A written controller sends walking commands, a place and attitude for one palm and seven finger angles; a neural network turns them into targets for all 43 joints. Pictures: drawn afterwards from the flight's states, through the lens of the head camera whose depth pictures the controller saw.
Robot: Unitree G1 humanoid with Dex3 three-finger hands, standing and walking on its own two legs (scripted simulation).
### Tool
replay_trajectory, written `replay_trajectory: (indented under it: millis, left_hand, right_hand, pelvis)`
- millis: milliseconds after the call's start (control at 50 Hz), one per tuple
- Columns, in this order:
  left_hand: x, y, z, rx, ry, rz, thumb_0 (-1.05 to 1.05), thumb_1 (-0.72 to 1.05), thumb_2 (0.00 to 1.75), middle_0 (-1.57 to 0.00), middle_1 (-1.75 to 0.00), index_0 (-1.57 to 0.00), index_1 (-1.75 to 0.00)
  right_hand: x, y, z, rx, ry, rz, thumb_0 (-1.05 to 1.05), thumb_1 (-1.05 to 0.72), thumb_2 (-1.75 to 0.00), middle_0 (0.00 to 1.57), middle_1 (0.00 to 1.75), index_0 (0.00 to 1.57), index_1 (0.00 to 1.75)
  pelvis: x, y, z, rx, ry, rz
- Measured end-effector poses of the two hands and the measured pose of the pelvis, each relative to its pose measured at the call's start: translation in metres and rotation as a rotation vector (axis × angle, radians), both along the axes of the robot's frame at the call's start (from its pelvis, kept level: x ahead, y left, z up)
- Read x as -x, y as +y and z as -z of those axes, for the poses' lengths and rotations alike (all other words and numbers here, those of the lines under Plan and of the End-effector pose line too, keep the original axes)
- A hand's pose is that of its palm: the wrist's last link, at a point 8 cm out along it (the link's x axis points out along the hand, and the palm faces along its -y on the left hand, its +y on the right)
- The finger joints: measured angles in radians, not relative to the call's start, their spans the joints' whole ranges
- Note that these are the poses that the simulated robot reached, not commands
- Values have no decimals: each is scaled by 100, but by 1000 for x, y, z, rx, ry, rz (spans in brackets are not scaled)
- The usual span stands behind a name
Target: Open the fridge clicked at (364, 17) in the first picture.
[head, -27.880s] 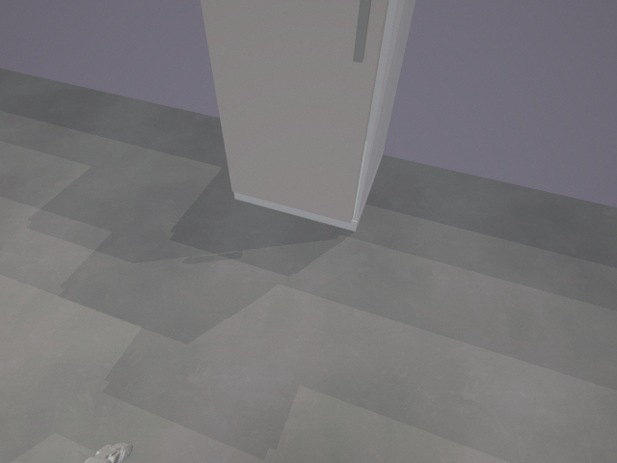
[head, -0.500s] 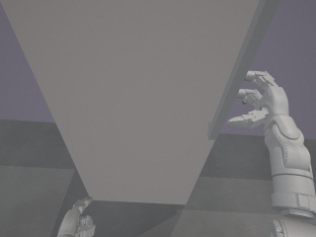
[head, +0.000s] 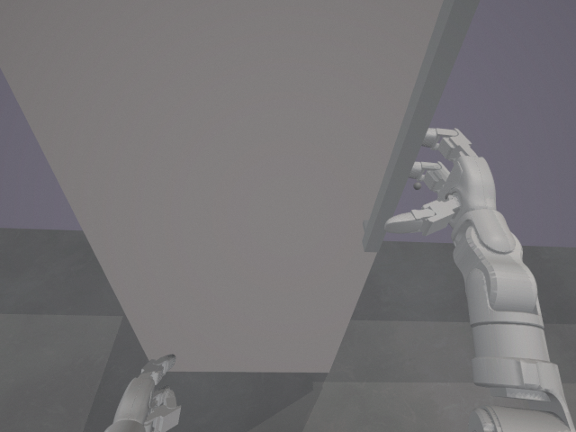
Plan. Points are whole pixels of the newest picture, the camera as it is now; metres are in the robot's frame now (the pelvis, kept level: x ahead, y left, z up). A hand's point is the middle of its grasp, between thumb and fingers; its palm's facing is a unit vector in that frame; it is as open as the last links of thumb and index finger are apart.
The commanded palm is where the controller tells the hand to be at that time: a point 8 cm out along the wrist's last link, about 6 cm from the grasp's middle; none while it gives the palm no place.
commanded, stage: move the hooked fingers beside the handle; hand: right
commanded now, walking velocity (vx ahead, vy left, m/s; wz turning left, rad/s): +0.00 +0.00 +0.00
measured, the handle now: (403, 137) +0.45 -0.12 +0.23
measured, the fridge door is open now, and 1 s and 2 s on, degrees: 0 0 0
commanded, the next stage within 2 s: none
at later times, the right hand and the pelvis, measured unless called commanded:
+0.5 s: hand (429, 190) +0.36 -0.14 +0.21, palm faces -0.02 +1.00 -0.04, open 14.2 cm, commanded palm +0.34 -0.19 +0.20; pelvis +0.00 +0.00 +0.00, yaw +1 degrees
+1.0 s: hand (449, 196) +0.36 -0.17 +0.20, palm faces +0.00 +1.00 -0.04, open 14.0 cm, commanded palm +0.33 -0.22 +0.20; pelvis -0.01 +0.01 +0.00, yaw +1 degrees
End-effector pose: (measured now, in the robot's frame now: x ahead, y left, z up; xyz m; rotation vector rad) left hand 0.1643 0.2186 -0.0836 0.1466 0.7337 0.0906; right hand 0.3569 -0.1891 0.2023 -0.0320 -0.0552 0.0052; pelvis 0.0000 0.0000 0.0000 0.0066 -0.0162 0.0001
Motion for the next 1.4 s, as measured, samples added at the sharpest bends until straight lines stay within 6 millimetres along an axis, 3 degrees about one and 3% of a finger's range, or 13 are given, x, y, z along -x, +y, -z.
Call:
replay_trajectory:
  millis: [340,520,660,920,1140,1300,1400]
  left_hand:
    - [1,2,-2,-7,1,-9,1,91,90,-20,-30,-20,-30]
    - [-2,7,-8,-11,-17,-17,1,91,90,-20,-30,-20,-30]
    - [-2,8,-10,-18,-21,-8,1,91,90,-20,-30,-20,-30]
    - [13,13,-6,-16,-8,-34,1,91,90,-20,-30,-20,-30]
    - [18,20,-5,-37,0,-39,2,91,90,-20,-30,-20,-30]
    - [10,13,-7,-31,-26,-29,2,91,90,-20,-30,-20,-30]
    - [7,9,-6,-14,-24,-29,1,91,90,-20,-30,-20,-30]
  right_hand:
    - [4,1,0,0,-2,-14,-1,50,-30,27,118,22,117]
    - [16,-10,-7,4,-36,-12,-1,50,-30,29,119,27,119]
    - [23,-16,0,6,10,-7,-1,50,-30,30,119,29,120]
    - [13,-27,-9,-5,-17,-8,-1,50,-30,30,120,30,120]
    - [27,-38,2,9,-5,-6,-1,50,-30,30,120,30,120]
    - [15,-33,-8,20,-15,-18,-1,50,-30,30,120,30,120]
    - [8,-31,-2,8,18,-31,-1,50,-30,30,120,30,120]
  pelvis:
    - [-1,-1,0,0,-9,-7]
    - [-1,1,-1,-2,-14,-13]
    - [5,3,-1,-1,-17,-5]
    - [7,6,-1,0,-8,-16]
    - [8,4,-1,-3,-11,-9]
    - [8,2,-1,-3,-4,-6]
    - [4,2,-1,-2,6,-11]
